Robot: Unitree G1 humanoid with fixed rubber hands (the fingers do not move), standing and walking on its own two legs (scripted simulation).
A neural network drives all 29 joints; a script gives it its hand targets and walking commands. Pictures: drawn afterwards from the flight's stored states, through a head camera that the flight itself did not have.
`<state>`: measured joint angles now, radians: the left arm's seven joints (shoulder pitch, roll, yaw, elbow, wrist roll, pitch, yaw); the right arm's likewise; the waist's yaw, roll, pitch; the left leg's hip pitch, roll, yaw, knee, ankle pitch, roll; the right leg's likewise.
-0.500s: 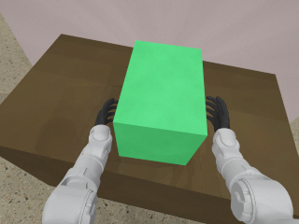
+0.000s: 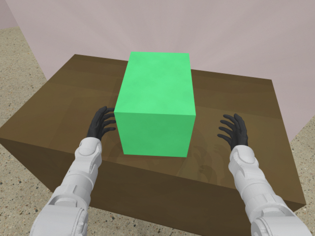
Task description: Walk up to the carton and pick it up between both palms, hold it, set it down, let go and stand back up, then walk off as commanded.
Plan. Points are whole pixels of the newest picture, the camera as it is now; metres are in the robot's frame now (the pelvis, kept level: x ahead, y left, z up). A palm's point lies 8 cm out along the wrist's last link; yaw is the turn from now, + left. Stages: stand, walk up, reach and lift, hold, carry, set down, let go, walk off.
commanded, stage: set down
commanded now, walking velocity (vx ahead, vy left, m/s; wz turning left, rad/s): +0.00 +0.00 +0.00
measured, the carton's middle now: (157, 102) +0.57 -0.05 +0.00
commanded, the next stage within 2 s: none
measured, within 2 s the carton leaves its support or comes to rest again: neither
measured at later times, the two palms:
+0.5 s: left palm (80, 168) +0.31 +0.18 +0.04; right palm (238, 174) +0.25 -0.21 +0.03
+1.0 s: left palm (65, 229) +0.20 +0.22 -0.04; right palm (258, 210) +0.16 -0.21 +0.04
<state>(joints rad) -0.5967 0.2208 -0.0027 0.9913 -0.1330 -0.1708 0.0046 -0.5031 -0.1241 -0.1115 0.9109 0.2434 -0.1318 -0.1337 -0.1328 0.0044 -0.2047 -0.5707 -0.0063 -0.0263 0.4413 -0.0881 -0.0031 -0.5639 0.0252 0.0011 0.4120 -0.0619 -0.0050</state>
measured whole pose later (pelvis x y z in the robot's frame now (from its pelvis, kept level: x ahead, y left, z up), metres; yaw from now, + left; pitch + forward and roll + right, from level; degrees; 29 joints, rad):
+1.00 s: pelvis -0.09 +0.01 +0.00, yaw -1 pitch -2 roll -1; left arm -0.14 0.34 -0.09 0.62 -0.19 -0.02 0.11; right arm -0.05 -0.11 -0.04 0.38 0.25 0.00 -0.10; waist -0.07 -0.12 0.03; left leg -0.35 -0.02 -0.03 0.51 -0.16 0.01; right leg -0.30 0.02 0.00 0.53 -0.19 -0.03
